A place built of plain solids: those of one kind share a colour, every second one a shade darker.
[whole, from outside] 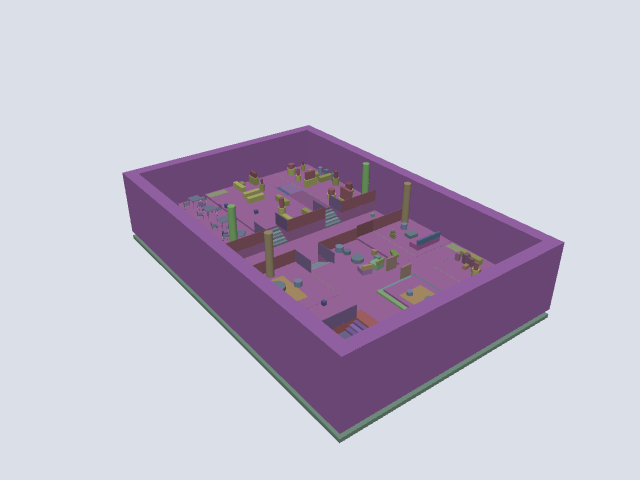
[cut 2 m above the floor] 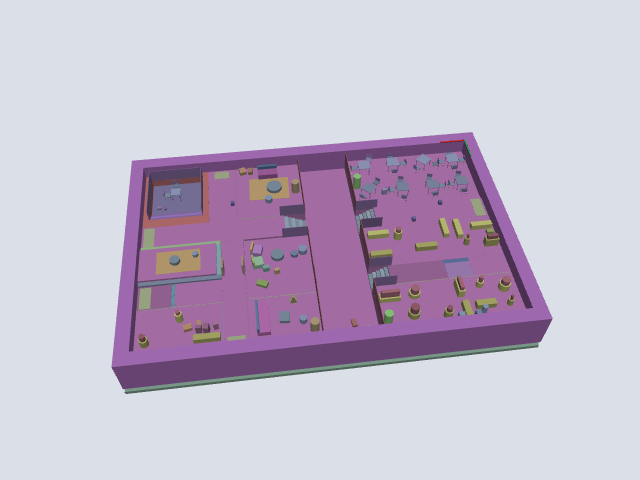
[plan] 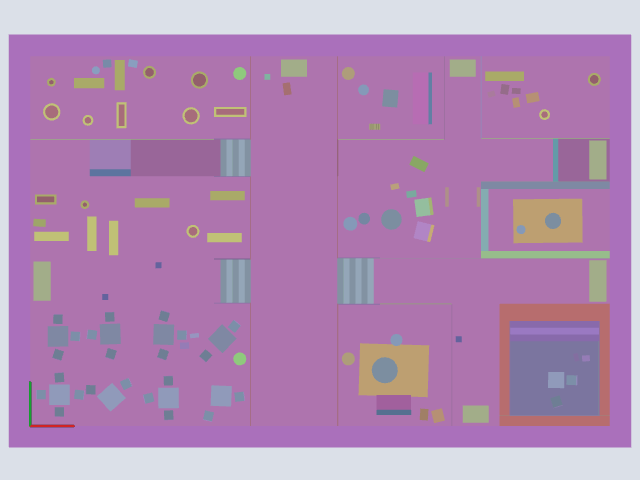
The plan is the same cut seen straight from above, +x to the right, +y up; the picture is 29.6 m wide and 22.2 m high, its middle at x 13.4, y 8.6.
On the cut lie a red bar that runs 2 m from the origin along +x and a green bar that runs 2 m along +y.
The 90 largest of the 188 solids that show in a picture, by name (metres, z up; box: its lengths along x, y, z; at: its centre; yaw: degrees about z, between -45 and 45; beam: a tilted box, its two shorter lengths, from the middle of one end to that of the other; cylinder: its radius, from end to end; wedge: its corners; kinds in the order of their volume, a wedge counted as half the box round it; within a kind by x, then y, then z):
{
 "wall_1": {"box": [1.0, 17.1, 5.5], "at": [-0.5, 8.55, 1.75]},
 "wall_2": {"box": [28.8, 1.0, 5.5], "at": [13.4, -0.5, 1.75]},
 "wall_3": {"box": [28.8, 1.0, 5.5], "at": [13.4, 17.6, 1.75]},
 "wall_4": {"box": [1.0, 17.1, 5.5], "at": [27.3, 8.55, 1.75]},
 "floor_1": {"box": [2.75, 1.7, 1.0], "at": [1.38, 12.4, 0.46]},
 "floor_2": {"box": [8.8, 2.0, 1.0], "at": [4.4, 6.7, 0.46]},
 "floor_3": {"box": [10.2, 5.7, 0.84], "at": [5.1, 2.85, 0.38]},
 "floor_4": {"box": [10.2, 3.85, 1.0], "at": [5.1, 9.62, 0.46]},
 "floor_5": {"box": [10.2, 3.85, 1.0], "at": [5.1, 15.18, 0.46]},
 "floor_6": {"box": [4.15, 1.7, 1.0], "at": [6.72, 12.4, 0.46]},
 "floor_7": {"box": [4.0, 17.1, 1.0], "at": [12.2, 8.55, -0.5]},
 "floor_8": {"box": [4.95, 3.8, 0.84], "at": [16.68, 9.65, 0.36]},
 "floor_9": {"box": [4.95, 1.7, 1.0], "at": [16.68, 12.4, 0.45]},
 "floor_10": {"box": [4.95, 3.85, 1.0], "at": [16.68, 15.18, 0.45]},
 "floor_11": {"box": [5.3, 5.65, 1.0], "at": [16.85, 2.83, 0.45]},
 "floor_12": {"box": [1.7, 9.35, 1.0], "at": [20.0, 12.43, 0.45]},
 "floor_13": {"box": [2.2, 5.65, 1.0], "at": [20.6, 2.83, 0.45]},
 "floor_14": {"box": [10.92, 2.1, 1.0], "at": [21.34, 6.7, 0.45]},
 "floor_15": {"box": [3.33, 2.0, 1.0], "at": [22.52, 12.3, 0.45]},
 "floor_16": {"box": [5.95, 3.8, 1.0], "at": [23.82, 15.2, 0.45]},
 "floor_17": {"box": [5.61, 2.87, 1.3], "at": [24.0, 9.53, 0.59]},
 "floor_18": {"box": [2.38, 2.0, 1.0], "at": [25.61, 12.3, 0.45]},
 "floor_base_1": {"box": [10.1, 17.1, 0.3], "at": [5.05, 8.55, -0.61]},
 "floor_base_2": {"box": [28.8, 19.1, 0.3], "at": [13.4, 8.55, -1.57]},
 "floor_rim_1": {"box": [0.5, 4.35, 1.0], "at": [21.95, 2.67, 0.45]},
 "floor_rim_2": {"box": [5.1, 0.5, 1.0], "at": [24.25, 0.25, 0.45]},
 "floor_rim_3": {"box": [5.1, 0.8, 1.0], "at": [24.25, 5.25, 0.45]},
 "floor_rim_4": {"box": [0.5, 4.35, 1.0], "at": [26.55, 2.67, 0.45]},
 "floor_pit_1": {"box": [4.1, 3.42, 0.38], "at": [24.25, 2.21, 0.14]},
 "piece_1": {"box": [1.0, 0.47, 0.7], "at": [0.71, 10.47, 1.31]},
 "piece_2": {"box": [1.6, 0.43, 0.47], "at": [0.98, 8.77, 1.2]},
 "piece_3": {"cylinder": 0.4, "from": [0.99, 14.52, 0.96], "to": [0.99, 14.52, 1.56]},
 "piece_4": {"box": [1.4, 0.47, 0.48], "at": [2.72, 15.86, 1.2]},
 "piece_5": {"box": [0.43, 1.6, 0.47], "at": [2.85, 8.89, 1.2]},
 "piece_6": {"box": [0.43, 1.6, 0.47], "at": [3.86, 8.69, 1.2]},
 "piece_7": {"box": [0.47, 1.4, 0.48], "at": [4.14, 16.22, 1.2]},
 "piece_8": {"box": [0.47, 1.2, 0.7], "at": [4.22, 14.37, 1.31]},
 "piece_9": {"cylinder": 0.3, "from": [5.51, 16.35, 0.96], "to": [5.51, 16.35, 1.66]},
 "piece_10": {"box": [1.6, 0.43, 0.47], "at": [5.64, 10.31, 1.2]},
 "piece_11": {"cylinder": 0.4, "from": [7.44, 14.34, 0.96], "to": [7.44, 14.34, 1.36]},
 "piece_12": {"cylinder": 0.3, "from": [7.53, 9.0, 0.96], "to": [7.53, 9.0, 1.71]},
 "piece_13": {"cylinder": 0.4, "from": [7.83, 16.0, 0.96], "to": [7.83, 16.0, 1.46]},
 "piece_14": {"box": [1.6, 0.43, 0.47], "at": [8.98, 8.71, 1.2]},
 "piece_15": {"box": [1.6, 0.43, 0.47], "at": [9.12, 10.66, 1.2]},
 "piece_16": {"box": [1.5, 0.47, 0.45], "at": [9.25, 14.52, 1.19]},
 "piece_17": {"box": [1.8, 0.45, 0.45], "at": [21.93, 16.17, 1.17]},
 "piece_18": {"cylinder": 0.3, "from": [26.09, 16.03, 0.95], "to": [26.09, 16.03, 1.55]},
 "step_tread_1": {"box": [0.28, 2.0, 0.84], "at": [8.94, 6.7, 0.38]},
 "step_tread_2": {"box": [0.28, 1.7, 0.84], "at": [8.94, 12.4, 0.38]},
 "step_tread_3": {"box": [0.28, 2.0, 0.68], "at": [9.22, 6.7, 0.3]},
 "step_tread_4": {"box": [0.28, 1.7, 0.68], "at": [9.22, 12.4, 0.3]},
 "step_tread_5": {"box": [0.28, 2.0, 0.52], "at": [9.5, 6.7, 0.22]},
 "step_tread_6": {"box": [0.28, 1.7, 0.52], "at": [9.5, 12.4, 0.22]},
 "step_tread_7": {"box": [0.28, 2.0, 0.36], "at": [9.78, 6.7, 0.14]},
 "step_tread_8": {"box": [0.28, 1.7, 0.36], "at": [9.78, 12.4, 0.14]},
 "step_tread_9": {"box": [0.28, 2.1, 0.33], "at": [14.62, 6.7, 0.11]},
 "step_tread_10": {"box": [0.28, 2.1, 0.46], "at": [14.9, 6.7, 0.17]},
 "step_tread_11": {"box": [0.28, 2.1, 0.59], "at": [15.18, 6.7, 0.24]},
 "step_tread_12": {"box": [0.28, 2.1, 0.73], "at": [15.46, 6.7, 0.31]},
 "step_tread_13": {"box": [0.28, 2.1, 0.86], "at": [15.74, 6.7, 0.38]},
 "step_down_1": {"box": [4.1, 0.31, 0.54], "at": [24.25, 4.08, 0.21]},
 "step_down_2": {"box": [4.1, 0.31, 0.69], "at": [24.25, 4.39, 0.29]},
 "step_down_3": {"box": [4.1, 0.31, 0.84], "at": [24.25, 4.7, 0.37]},
 "floor_hatch_1": {"box": [1.9, 1.37, 1.0], "at": [3.7, 12.56, 0.46]},
 "step_terN_tread_1": {"box": [5.95, 0.34, 1.15], "at": [23.82, 11.13, 0.52]},
 "step_terS_tread_1": {"box": [5.95, 0.34, 1.15], "at": [23.82, 7.92, 0.52]},
 "column_a0a_1": {"cylinder": 0.3, "from": [9.69, 3.1, 0.8], "to": [9.69, 3.1, 4.5]},
 "column_a0a_2": {"cylinder": 0.3, "from": [9.69, 16.3, 0.96], "to": [9.69, 16.3, 4.5]},
 "column_a0b_1": {"cylinder": 0.3, "from": [14.71, 3.1, 0.95], "to": [14.71, 3.1, 4.5]},
 "column_a0b_2": {"cylinder": 0.3, "from": [14.71, 16.3, 0.95], "to": [14.71, 16.3, 4.5]},
 "sofa_seat_1": {"box": [1.6, 0.93, 0.46], "at": [16.82, 0.97, 1.19]},
 "sofa_seat_2": {"box": [0.9, 2.4, 0.4], "at": [18.14, 15.15, 1.15]},
 "step_terW_tread_1": {"box": [0.34, 2.87, 1.15], "at": [21.02, 9.53, 0.52]},
 "low_rug_1": {"box": [3.2, 2.4, 0.06], "at": [16.82, 2.58, 0.93], "yaw": -1.7},
 "low_rug_2": {"box": [3.2, 2.03, 0.06], "at": [23.94, 9.48, 1.22], "yaw": 0.6},
 "plant_1": {"box": [0.27, 1.0, 0.76], "at": [4.22, 14.37, 2.04]},
 "plant_2": {"cylinder": 0.3, "from": [7.83, 16.0, 1.46], "to": [7.83, 16.0, 2.07]},
 "plant_3": {"box": [1.3, 0.27, 1.06], "at": [9.25, 14.52, 1.94]},
 "floor_hatch_cover_1": {"box": [1.9, 0.33, 0.9], "at": [3.7, 11.71, 0.51]},
 "rail_1": {"box": [0.04, 4.35, 1.03], "at": [22.18, 2.67, 1.46]},
 "rail_2": {"box": [4.18, 0.04, 1.03], "at": [24.25, 0.48, 1.46]},
 "rail_3": {"box": [0.04, 4.35, 1.03], "at": [26.32, 2.67, 1.46]},
 "low_1": {"cylinder": 0.6, "from": [16.4, 2.58, 0.96], "to": [16.4, 2.58, 1.23]},
 "low_2": {"cylinder": 0.47, "from": [16.7, 9.55, 0.79], "to": [16.7, 9.55, 1.08]},
 "rail_rim_1": {"box": [0.04, 5.7, 1.05], "at": [10.18, 2.85, 1.32]},
 "rail_rim_2": {"box": [0.04, 5.65, 1.05], "at": [14.22, 2.83, 1.47]},
 "floor_gap_cover_1": {"box": [0.24, 2.0, 0.95], "at": [24.3, 12.3, 0.47]},
 "arm0a_seat_1": {"box": [0.8, 0.81, 0.4], "at": [18.21, 8.98, 0.98], "yaw": -13.9},
 "arm0b_seat_1": {"box": [0.8, 0.81, 0.4], "at": [18.21, 10.12, 0.98], "yaw": 7.5},
 "sofa_back_1": {"box": [0.17, 2.4, 0.44], "at": [18.5, 15.15, 1.56]}
}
